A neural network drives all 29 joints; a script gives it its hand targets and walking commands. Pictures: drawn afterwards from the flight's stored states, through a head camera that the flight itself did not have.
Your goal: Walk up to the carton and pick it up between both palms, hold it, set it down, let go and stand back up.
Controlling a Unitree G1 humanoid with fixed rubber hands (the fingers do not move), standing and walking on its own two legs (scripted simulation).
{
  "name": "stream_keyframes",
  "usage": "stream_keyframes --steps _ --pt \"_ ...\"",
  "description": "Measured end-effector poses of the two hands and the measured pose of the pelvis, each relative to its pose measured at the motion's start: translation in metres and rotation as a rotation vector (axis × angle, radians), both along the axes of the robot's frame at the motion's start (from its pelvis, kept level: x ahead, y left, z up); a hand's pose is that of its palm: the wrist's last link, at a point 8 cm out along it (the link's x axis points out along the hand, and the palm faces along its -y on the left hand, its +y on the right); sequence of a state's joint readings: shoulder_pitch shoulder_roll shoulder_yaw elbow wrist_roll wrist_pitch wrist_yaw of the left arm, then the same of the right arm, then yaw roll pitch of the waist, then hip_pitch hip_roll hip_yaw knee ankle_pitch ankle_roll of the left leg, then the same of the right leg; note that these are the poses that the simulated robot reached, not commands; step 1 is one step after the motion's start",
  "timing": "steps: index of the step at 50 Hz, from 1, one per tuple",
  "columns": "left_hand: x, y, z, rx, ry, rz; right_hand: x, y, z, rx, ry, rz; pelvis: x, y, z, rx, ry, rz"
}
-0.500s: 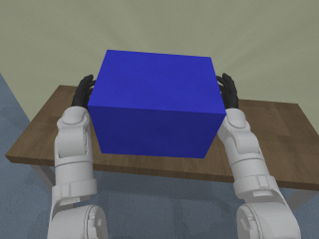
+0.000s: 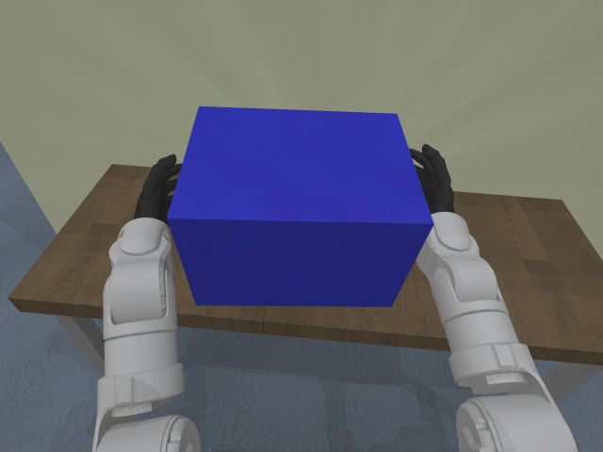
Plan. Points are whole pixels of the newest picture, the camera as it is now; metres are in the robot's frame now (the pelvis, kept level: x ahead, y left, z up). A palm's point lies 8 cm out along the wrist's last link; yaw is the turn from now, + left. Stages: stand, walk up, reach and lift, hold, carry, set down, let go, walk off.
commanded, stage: hold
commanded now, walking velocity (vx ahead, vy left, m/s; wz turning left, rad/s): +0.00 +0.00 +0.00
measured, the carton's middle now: (297, 208) +0.37 +0.00 +0.15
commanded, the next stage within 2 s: none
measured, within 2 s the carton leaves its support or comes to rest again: neither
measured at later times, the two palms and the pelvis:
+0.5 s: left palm (158, 209) +0.36 +0.17 +0.17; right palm (435, 210) +0.35 -0.18 +0.17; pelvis +0.00 +0.00 +0.00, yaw +0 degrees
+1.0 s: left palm (151, 213) +0.36 +0.18 +0.17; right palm (428, 205) +0.36 -0.17 +0.17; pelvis +0.00 +0.00 +0.00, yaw +1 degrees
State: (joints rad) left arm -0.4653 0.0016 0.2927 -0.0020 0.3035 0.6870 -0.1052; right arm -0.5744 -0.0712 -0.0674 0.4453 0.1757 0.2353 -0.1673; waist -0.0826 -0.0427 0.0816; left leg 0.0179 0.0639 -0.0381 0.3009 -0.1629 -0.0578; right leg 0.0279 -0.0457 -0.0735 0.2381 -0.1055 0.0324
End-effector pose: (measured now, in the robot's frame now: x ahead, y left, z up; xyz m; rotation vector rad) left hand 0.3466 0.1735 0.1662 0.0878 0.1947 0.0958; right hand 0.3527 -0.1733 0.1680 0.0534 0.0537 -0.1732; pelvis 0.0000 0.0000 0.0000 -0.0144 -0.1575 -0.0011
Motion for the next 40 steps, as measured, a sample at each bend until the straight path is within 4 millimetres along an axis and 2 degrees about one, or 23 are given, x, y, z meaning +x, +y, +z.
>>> stream_keyframes --steps 18,29,40 --pt "0.013 0.001 0.009 -0.018 -0.002 -0.028 0.0 0.001 0.005 -0.008 -0.001 -0.038 -0.006 0.001 0.0 0.006 -0.016 0.003" --pt "0.013 -0.004 -0.003 -0.014 0.019 -0.035 -0.001 -0.004 -0.006 -0.024 0.02 -0.039 -0.001 0.005 0.0 0.002 -0.014 -0.009" --pt "0.008 0.0 -0.006 -0.012 0.024 -0.006 0.005 0.0 -0.004 -0.022 0.024 -0.007 -0.001 -0.001 0.0 0.002 -0.005 0.0"
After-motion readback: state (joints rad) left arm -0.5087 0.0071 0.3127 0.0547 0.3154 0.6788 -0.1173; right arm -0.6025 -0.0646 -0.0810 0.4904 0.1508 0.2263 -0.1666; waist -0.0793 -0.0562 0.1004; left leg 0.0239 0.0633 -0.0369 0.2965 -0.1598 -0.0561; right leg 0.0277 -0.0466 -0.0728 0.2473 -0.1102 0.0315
